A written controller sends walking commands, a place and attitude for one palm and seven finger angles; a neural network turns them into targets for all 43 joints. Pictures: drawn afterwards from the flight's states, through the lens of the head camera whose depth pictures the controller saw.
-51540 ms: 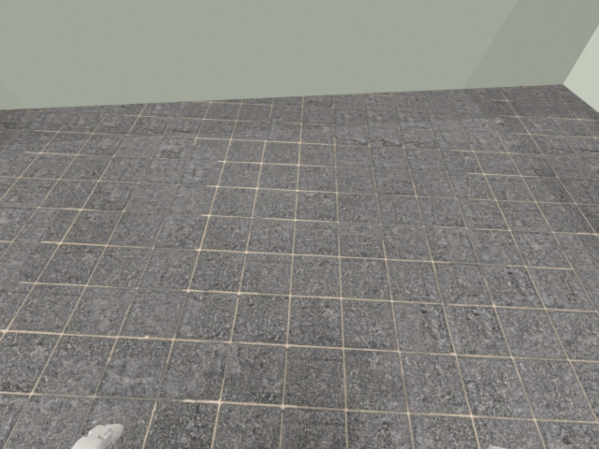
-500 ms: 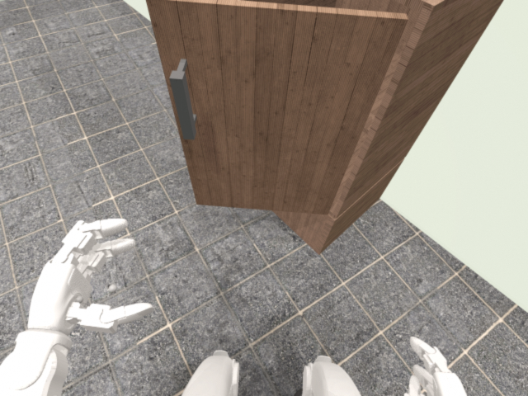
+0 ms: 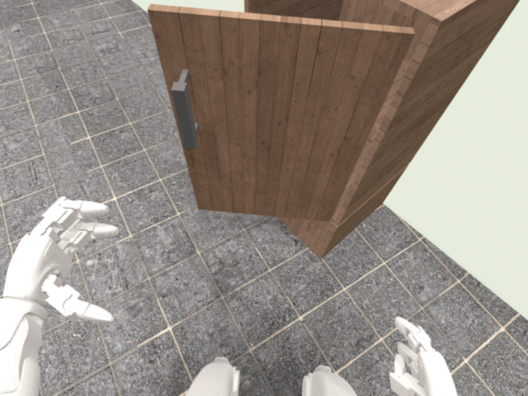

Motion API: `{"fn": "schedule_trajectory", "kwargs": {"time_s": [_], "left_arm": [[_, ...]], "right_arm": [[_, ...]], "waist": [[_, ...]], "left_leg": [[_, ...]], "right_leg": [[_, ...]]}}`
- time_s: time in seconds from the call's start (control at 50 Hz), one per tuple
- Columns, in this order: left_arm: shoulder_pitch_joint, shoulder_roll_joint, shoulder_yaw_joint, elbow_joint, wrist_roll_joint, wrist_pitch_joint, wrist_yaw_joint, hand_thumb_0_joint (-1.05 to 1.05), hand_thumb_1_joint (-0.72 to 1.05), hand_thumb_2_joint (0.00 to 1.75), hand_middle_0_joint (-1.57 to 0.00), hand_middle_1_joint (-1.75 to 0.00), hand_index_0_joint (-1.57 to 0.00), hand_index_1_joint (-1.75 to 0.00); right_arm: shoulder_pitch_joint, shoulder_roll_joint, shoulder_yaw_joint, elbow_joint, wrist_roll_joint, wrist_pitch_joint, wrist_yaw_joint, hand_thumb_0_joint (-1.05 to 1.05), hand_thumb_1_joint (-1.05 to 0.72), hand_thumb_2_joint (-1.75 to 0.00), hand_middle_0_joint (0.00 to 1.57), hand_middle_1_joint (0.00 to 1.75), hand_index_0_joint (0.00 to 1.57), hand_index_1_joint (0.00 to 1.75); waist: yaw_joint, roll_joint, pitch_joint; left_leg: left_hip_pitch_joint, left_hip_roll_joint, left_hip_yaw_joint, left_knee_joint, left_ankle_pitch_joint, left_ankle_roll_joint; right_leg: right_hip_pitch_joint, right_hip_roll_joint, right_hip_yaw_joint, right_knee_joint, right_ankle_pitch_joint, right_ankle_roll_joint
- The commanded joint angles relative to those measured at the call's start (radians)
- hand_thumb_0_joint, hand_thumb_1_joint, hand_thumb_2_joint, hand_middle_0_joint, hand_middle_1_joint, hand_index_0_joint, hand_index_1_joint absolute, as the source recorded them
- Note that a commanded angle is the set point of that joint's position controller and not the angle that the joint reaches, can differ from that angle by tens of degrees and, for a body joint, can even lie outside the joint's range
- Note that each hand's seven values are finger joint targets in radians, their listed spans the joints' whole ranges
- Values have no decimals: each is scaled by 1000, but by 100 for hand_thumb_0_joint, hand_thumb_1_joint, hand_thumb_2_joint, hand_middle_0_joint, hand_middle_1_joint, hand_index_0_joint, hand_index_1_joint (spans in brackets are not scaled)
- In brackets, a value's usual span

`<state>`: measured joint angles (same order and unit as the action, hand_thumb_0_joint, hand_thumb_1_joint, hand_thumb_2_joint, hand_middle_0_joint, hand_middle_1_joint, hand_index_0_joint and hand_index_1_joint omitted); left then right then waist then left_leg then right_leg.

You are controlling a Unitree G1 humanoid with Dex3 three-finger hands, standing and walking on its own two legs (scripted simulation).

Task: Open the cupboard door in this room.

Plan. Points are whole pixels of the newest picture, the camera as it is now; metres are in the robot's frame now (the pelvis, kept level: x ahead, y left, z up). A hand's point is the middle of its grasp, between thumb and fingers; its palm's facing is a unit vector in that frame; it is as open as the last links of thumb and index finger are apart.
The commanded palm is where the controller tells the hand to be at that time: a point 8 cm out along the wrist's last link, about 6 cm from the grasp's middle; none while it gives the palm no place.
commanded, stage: raise the hand with hooked fingers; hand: left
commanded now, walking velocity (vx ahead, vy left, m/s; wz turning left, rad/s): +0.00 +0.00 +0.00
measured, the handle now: (188, 111) +0.59 +0.20 +0.03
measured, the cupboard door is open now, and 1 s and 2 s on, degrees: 44 44 44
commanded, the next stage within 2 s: move the hooked fingers beside the handle in 0.60 s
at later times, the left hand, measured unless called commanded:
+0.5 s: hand (96, 255) +0.28 +0.26 +0.05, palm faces -0.01 -1.00 -0.05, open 14.0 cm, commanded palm +0.26 +0.31 +0.05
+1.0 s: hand (107, 222) +0.33 +0.26 +0.04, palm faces -0.04 -1.00 -0.03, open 14.0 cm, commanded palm +0.31 +0.31 +0.05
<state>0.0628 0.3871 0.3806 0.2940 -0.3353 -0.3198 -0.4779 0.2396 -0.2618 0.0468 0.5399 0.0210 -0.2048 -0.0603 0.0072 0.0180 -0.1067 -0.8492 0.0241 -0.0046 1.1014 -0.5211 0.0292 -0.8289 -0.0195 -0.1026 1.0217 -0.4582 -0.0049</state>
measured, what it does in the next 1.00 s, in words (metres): stands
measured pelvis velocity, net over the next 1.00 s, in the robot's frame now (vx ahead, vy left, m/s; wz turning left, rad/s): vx -0.01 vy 0.00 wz -0.01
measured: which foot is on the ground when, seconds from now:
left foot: down 0.00-1.00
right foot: down 0.00-1.00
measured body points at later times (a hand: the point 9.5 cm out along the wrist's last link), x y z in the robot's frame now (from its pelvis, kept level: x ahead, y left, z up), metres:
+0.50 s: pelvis +0.00 -0.01 +0.00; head +0.08 +0.01 +0.45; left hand +0.28 +0.31 +0.05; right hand +0.14 -0.27 -0.08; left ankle +0.01 +0.09 -0.66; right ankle +0.02 -0.12 -0.66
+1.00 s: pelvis -0.01 +0.00 +0.00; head +0.09 +0.02 +0.44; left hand +0.33 +0.31 +0.05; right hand +0.14 -0.26 -0.09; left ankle +0.01 +0.10 -0.66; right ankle +0.02 -0.12 -0.66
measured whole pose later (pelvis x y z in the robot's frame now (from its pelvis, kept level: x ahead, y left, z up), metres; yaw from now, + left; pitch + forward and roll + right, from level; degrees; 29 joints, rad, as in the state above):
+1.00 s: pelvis -0.01 +0.00 +0.00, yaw -1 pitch +17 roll -3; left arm -0.25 0.45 0.43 0.58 -0.30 -0.33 -0.53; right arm 0.26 -0.28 0.05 0.57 0.02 -0.19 -0.07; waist -0.03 0.01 -0.10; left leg -0.90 0.03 0.00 1.11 -0.51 0.02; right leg -0.88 -0.01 -0.10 1.04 -0.44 -0.01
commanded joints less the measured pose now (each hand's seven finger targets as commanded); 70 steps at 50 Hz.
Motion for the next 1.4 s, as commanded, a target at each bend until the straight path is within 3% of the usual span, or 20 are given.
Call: {"fn": "schedule_trajectory", "kwargs": {"time_s": [0.0, 0.04, 0.08, 0.12, 0.16, 0.24, 0.28, 0.44, 0.58, 0.68, 0.7, 0.74, 0.84, 0.96, 1.06, 1.12, 1.16, 1.18, 1.24, 1.38], "left_arm": [[-183, 250, 146, -126, -45, -83, -7, 0, -50, 30, -30, -120, -30, -120], [-191, 252, 139, -72, -48, -60, -29, 0, -50, 30, -30, -120, -30, -120], [-215, 283, 147, -67, -41, -44, -53, 0, -50, 30, -30, -120, -30, -120], [-184, 253, 127, -67, -51, -33, -67, 0, -50, 30, -30, -120, -30, -120], [-172, 260, 140, -77, -65, -42, -74, 0, -50, 30, -30, -120, -30, -120], [-193, 288, 176, -74, -71, -83, -46, 0, -50, 30, -30, -120, -30, -120], [-202, 275, 175, -51, -65, -94, -33, 0, -50, 30, -30, -120, -30, -120], [-211, 281, 147, -104, -50, -105, -46, 0, -50, 30, -30, -120, -30, -120], [-216, 263, 158, -35, -62, -98, -43, 0, -50, 30, -30, -120, -30, -120], [-238, 257, 133, -45, -53, -90, -63, 0, -50, 30, -30, -120, -30, -120], [-283, 258, 123, -40, -48, -89, -64, 0, -50, 30, -30, -120, -30, -120], [-413, 271, 107, -32, -38, -96, -62, 0, -50, 30, -30, -120, -30, -120], [-545, 313, 125, 59, -21, -97, -53, 0, -50, 30, -30, -120, -30, -120], [-514, 352, 153, 79, 5, -66, -48, 0, -50, 30, -30, -120, -30, -120], [-570, 372, 187, 220, 1, -49, -27, 0, -50, 30, -30, -120, -30, -120], [-571, 383, 194, 237, 16, -67, -27, 0, -50, 30, -30, -120, -30, -120], [-665, 386, 166, 220, 30, -91, -38, 0, -50, 30, -30, -120, -30, -120], [-690, 374, 147, 191, 36, -102, -42, 0, -50, 30, -30, -120, -30, -120], [-756, 366, 131, 235, 30, -116, -52, 0, -50, 30, -30, -120, -30, -120], [-805, 442, 192, 356, 59, -102, -34, 0, -50, 30, -30, -120, -30, -120]], "right_arm": [[29, -164, -74, -108, 11, -47, -19, 0, -90, -90, 20, 30, 20, 30], [34, -169, -74, -116, 15, -42, -19, 0, -90, -90, 20, 30, 20, 30], [39, -176, -75, -115, 19, -38, -20, 0, -90, -90, 20, 30, 20, 30], [43, -173, -78, -127, 20, -41, -17, 0, -90, -90, 20, 30, 20, 30], [49, -174, -80, -128, 18, -44, -14, 0, -90, -90, 20, 30, 20, 30], [49, -174, -80, -122, 10, -44, -9, 0, -90, -90, 20, 30, 20, 30], [47, -170, -80, -121, 12, -40, -7, 0, -90, -90, 20, 30, 20, 30], [48, -169, -81, -129, 14, -40, -8, 0, -90, -90, 20, 30, 20, 30], [41, -168, -76, -123, 18, -36, -14, 0, -90, -90, 20, 30, 20, 30], [41, -169, -74, -131, 17, -38, -17, 0, -90, -90, 20, 30, 20, 30], [44, -172, -73, -125, 17, -38, -20, 0, -90, -90, 20, 30, 20, 30], [47, -176, -68, -105, 13, -42, -29, 0, -90, -90, 20, 30, 20, 30], [58, -182, -67, -79, 13, -43, -42, 0, -90, -90, 20, 30, 20, 30], [87, -178, -72, -88, 9, -21, -23, 0, -90, -90, 20, 30, 20, 30], [98, -186, -69, -78, 10, 12, -16, 0, -90, -90, 20, 30, 20, 30], [117, -189, -76, -81, 7, 23, -10, 0, -90, -90, 20, 30, 20, 30], [129, -190, -78, -67, 7, 30, -8, 0, -90, -90, 20, 30, 20, 30], [133, -189, -81, -65, 5, 31, -7, 0, -90, -90, 20, 30, 20, 30], [154, -198, -84, -40, 3, 38, -12, 0, -90, -90, 20, 30, 20, 30], [177, -201, -84, -24, -2, 71, -8, 0, -90, -90, 20, 30, 20, 30]], "waist": [[-14, 80, -283], [-17, 67, -269], [-13, 108, -302], [-12, 78, -308], [-10, 48, -328], [-12, 20, -278], [-16, 41, -251], [-16, 101, -305], [-24, 52, -243], [-22, 75, -277], [-36, 51, -276], [-57, 82, -246], [-56, 82, -273], [-21, 132, -418], [-45, 26, -322], [-38, 54, -346], [-58, 93, -372], [-57, 144, -398], [-82, 108, -391], [-63, 111, -416]], "left_leg": [[195, -18, -44, -180, 389, -31], [173, -20, -37, -186, 355, -23], [192, -21, -32, -194, 371, -21], [199, -22, -30, -202, 368, -17], [193, -22, -26, -192, 390, -13], [144, -22, -25, -186, 338, -11], [132, -24, -17, -192, 306, -12], [171, -21, -17, -193, 327, -7], [142, -22, -21, -203, 264, -10], [164, -23, -22, -200, 281, -9], [156, -21, -24, -195, 270, -7], [147, -16, -34, -180, 247, -9], [136, -15, -39, -171, 219, -11], [222, -11, -38, -173, 408, -24], [100, -12, -22, -166, 318, -13], [111, -12, -18, -165, 347, -13], [148, -6, -23, -156, 382, -14], [186, -5, -30, -158, 401, -19], [215, 3, -50, -150, 430, -22], [199, 1, -45, -149, 440, -24]], "right_leg": [[164, 42, 34, -100, 243, -27], [176, 44, 41, -112, 228, -28], [195, 38, 48, -121, 244, -27], [207, 38, 47, -133, 244, -24], [237, 41, 57, -133, 278, -24], [220, 43, 64, -133, 228, -25], [206, 38, 69, -139, 200, -22], [229, 38, 78, -135, 223, -26], [192, 38, 70, -148, 164, -20], [196, 38, 71, -139, 182, -22], [184, 38, 71, -139, 174, -19], [127, 41, 68, -125, 143, -25], [109, 38, 73, -118, 108, -28], [170, 36, 63, -92, 263, -26], [168, 40, 68, -106, 231, -18], [170, 39, 69, -97, 255, -21], [144, 44, 70, -88, 273, -22], [123, 43, 67, -84, 263, -25], [80, 51, 55, -83, 255, -28], [93, 44, 56, -82, 268, -25]]}}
